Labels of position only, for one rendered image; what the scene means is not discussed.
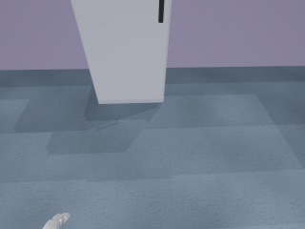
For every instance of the left robot hand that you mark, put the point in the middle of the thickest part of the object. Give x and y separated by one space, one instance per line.
57 221

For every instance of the fridge door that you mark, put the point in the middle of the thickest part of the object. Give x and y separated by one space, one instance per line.
125 46

